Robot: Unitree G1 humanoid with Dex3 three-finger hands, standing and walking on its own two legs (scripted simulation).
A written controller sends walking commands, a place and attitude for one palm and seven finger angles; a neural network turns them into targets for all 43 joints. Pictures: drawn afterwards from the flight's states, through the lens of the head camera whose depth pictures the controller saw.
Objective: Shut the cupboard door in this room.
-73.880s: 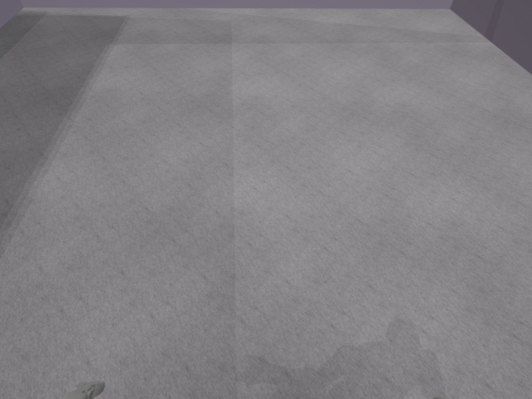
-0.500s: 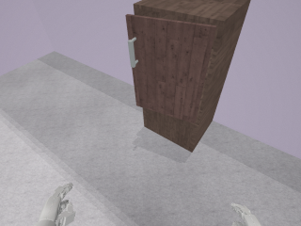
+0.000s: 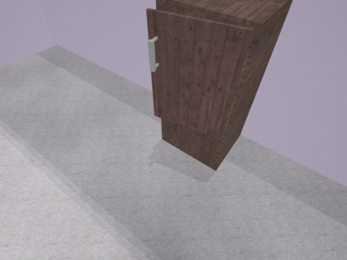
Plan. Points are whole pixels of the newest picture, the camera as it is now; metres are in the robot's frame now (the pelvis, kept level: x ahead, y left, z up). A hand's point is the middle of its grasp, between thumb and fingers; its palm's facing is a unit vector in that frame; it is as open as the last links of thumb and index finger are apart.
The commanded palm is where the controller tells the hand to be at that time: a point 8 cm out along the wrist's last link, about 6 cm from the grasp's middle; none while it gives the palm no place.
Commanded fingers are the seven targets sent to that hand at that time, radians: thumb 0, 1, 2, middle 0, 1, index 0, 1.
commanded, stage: let the arm hang, fingers relaxed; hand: left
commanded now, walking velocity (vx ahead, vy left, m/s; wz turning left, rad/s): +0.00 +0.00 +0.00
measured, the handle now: (154, 54) +0.92 +0.14 +0.00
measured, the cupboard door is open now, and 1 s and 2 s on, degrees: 11 11 11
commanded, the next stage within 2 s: look to check the result in 0.42 s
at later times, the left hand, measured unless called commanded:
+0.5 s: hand out of the picture +0.03 +0.18 -0.18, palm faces +0.00 -0.98 -0.21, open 7.4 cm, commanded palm none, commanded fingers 0.00 0.90 0.90 -0.20 -0.30 -0.20 -0.30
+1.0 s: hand out of the picture +0.01 +0.17 -0.17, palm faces +0.01 -0.98 -0.22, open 7.4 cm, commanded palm none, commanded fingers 0.00 0.90 0.90 -0.20 -0.30 -0.20 -0.30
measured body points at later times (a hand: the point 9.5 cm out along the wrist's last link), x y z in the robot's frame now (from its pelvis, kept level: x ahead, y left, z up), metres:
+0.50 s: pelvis +0.01 -0.01 +0.00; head +0.01 +0.00 +0.45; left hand +0.03 +0.23 -0.16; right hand +0.02 -0.25 -0.15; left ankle +0.08 +0.10 -0.74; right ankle -0.05 -0.11 -0.74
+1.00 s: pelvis +0.02 -0.01 +0.00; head +0.03 -0.01 +0.45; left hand +0.01 +0.22 -0.16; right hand +0.04 -0.25 -0.16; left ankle +0.08 +0.10 -0.74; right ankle -0.05 -0.11 -0.74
